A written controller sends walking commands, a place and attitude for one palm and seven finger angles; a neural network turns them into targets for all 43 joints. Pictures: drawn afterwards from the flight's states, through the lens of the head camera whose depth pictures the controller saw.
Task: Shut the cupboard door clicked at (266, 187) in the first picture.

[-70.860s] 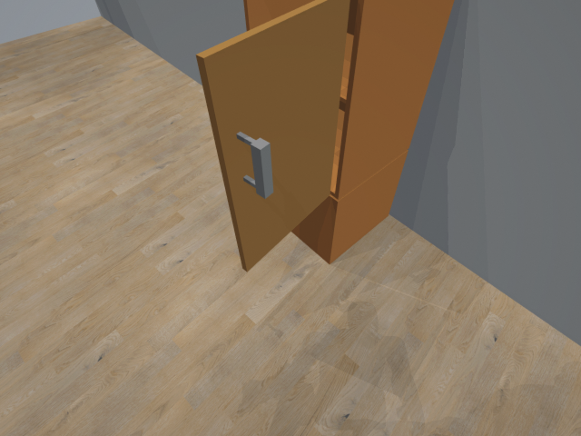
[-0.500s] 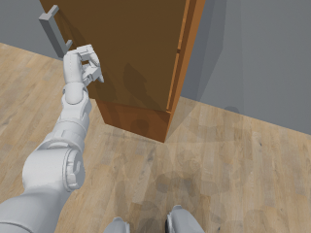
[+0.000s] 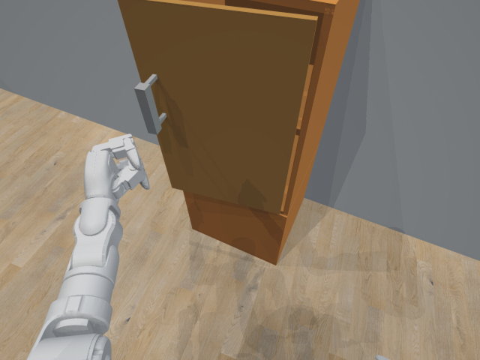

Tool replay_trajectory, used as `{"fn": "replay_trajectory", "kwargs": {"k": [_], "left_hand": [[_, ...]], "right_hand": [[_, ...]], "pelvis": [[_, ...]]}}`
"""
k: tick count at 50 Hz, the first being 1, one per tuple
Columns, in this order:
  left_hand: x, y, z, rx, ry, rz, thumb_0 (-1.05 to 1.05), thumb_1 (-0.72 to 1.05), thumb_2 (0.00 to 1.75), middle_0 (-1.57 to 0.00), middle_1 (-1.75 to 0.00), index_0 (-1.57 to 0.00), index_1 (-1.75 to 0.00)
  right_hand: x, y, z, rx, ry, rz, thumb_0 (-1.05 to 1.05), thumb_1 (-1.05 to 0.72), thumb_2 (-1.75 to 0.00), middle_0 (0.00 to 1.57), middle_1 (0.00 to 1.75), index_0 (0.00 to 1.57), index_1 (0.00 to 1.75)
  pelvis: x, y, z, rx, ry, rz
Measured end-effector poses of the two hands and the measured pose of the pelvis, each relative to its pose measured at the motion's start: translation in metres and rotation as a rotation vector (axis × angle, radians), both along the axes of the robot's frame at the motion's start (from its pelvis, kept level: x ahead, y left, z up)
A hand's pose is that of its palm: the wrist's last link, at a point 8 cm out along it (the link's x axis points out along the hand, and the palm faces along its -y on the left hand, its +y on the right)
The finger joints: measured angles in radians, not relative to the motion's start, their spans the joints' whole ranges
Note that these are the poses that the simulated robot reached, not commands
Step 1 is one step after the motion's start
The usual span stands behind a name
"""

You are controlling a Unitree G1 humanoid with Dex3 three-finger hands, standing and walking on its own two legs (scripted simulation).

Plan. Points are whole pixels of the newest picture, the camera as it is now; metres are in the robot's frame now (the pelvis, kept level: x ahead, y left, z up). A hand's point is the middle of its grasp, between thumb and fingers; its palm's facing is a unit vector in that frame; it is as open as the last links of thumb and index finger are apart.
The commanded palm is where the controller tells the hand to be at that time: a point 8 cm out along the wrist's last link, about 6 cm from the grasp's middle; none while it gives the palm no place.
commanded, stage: draw the hand back to the body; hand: left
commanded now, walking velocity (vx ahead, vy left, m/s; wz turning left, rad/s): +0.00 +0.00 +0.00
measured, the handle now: (153, 104) +0.66 +0.22 +0.06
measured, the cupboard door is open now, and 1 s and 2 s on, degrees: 9 9 9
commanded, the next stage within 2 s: step back with the hand held close in 1.14 s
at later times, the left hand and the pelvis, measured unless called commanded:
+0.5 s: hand (56, 228) +0.26 +0.23 +0.16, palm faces +0.36 -0.88 -0.30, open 4.1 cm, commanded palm +0.21 +0.27 +0.18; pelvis +0.01 +0.00 +0.03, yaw +1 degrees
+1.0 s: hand out of the picture +0.19 +0.27 +0.18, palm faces +0.52 -0.75 -0.41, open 7.3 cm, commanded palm +0.14 +0.30 +0.21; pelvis +0.01 +0.00 +0.03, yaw +2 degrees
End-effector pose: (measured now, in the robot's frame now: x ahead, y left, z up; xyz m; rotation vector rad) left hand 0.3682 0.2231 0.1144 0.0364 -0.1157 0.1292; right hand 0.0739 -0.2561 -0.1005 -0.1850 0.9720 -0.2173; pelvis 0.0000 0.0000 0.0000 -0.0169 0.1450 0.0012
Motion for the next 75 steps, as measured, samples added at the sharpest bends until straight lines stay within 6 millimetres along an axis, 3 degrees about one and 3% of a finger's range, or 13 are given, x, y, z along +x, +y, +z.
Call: {"fn": "replay_trajectory", "kwargs": {"k": [4, 9, 16, 26, 41, 45, 52, 58, 66, 75], "left_hand": [[-0.025, 0.004, 0.005, -0.010, 0.033, -0.034, 0.01, 0.90, 0.90, -1.28, -1.47, -1.27, -1.48], [-0.058, 0.012, 0.009, 0.133, 0.092, 0.027, 0.01, 0.90, 0.90, -1.20, -1.38, -1.20, -1.39], [-0.101, 0.031, 0.034, 0.212, 0.059, 0.142, 0.01, 0.90, 0.90, -1.04, -1.21, -1.03, -1.21], [-0.154, 0.053, 0.063, 0.290, 0.027, 0.260, 0.01, 0.89, 0.90, -0.77, -0.91, -0.77, -0.92], [-0.224, 0.081, 0.100, 0.456, -0.001, 0.431, 0.01, 0.89, 0.90, -0.37, -0.47, -0.36, -0.48], [-0.229, 0.083, 0.098, 0.446, 0.002, 0.454, 0.01, 0.89, 0.90, -0.29, -0.39, -0.28, -0.39], [-0.218, 0.078, 0.086, 0.405, 0.024, 0.426, 0.01, 0.89, 0.90, -0.23, -0.32, -0.22, -0.33], [-0.214, 0.075, 0.093, 0.425, -0.010, 0.397, 0.01, 0.89, 0.90, -0.22, -0.31, -0.21, -0.31], [-0.212, 0.083, 0.099, 0.452, -0.023, 0.403, 0.01, 0.89, 0.90, -0.22, -0.30, -0.21, -0.31], [-0.211, 0.094, 0.086, 0.501, 0.036, 0.330, 0.01, 0.89, 0.90, -0.22, -0.30, -0.21, -0.31]], "right_hand": [[0.037, 0.003, 0.013, -0.002, -0.123, 0.035, 0.01, -0.91, -0.90, 0.20, 0.30, 0.20, 0.30], [0.076, 0.016, 0.034, 0.011, -0.238, 0.056, 0.01, -0.91, -0.90, 0.20, 0.30, 0.20, 0.30], [0.110, 0.041, 0.053, 0.039, -0.314, 0.134, 0.01, -0.91, -0.90, 0.20, 0.30, 0.20, 0.30], [0.120, 0.058, 0.051, 0.082, -0.298, 0.201, 0.01, -0.91, -0.90, 0.21, 0.30, 0.20, 0.30], [0.121, 0.041, 0.048, 0.051, -0.300, 0.185, 0.01, -0.91, -0.90, 0.21, 0.30, 0.20, 0.30], [0.122, 0.039, 0.048, 0.042, -0.307, 0.191, 0.01, -0.91, -0.90, 0.21, 0.30, 0.20, 0.30], [0.119, 0.040, 0.049, 0.034, -0.306, 0.187, 0.01, -0.91, -0.90, 0.21, 0.30, 0.20, 0.30], [0.116, 0.041, 0.051, 0.034, -0.320, 0.176, 0.01, -0.91, -0.90, 0.21, 0.30, 0.20, 0.30], [0.114, 0.043, 0.049, 0.045, -0.303, 0.170, 0.01, -0.91, -0.90, 0.21, 0.30, 0.20, 0.30], [0.097, 0.034, 0.045, -0.013, -0.221, 0.108, 0.01, -0.91, -0.90, 0.21, 0.30, 0.20, 0.30]], "pelvis": [[-0.001, 0.002, 0.004, 0.003, -0.042, 0.006], [-0.002, 0.002, 0.013, 0.017, -0.097, 0.006], [0.002, 0.001, 0.023, 0.019, -0.157, 0.017], [0.012, 0.000, 0.031, 0.020, -0.199, 0.024], [0.019, -0.004, 0.032, 0.016, -0.214, 0.024], [0.016, -0.003, 0.032, 0.017, -0.219, 0.031], [0.013, -0.005, 0.032, 0.021, -0.215, 0.027], [0.016, -0.004, 0.032, 0.017, -0.220, 0.021], [0.015, 0.000, 0.032, 0.011, -0.200, 0.021], [0.003, 0.017, 0.028, 0.010, -0.134, 0.022]]}}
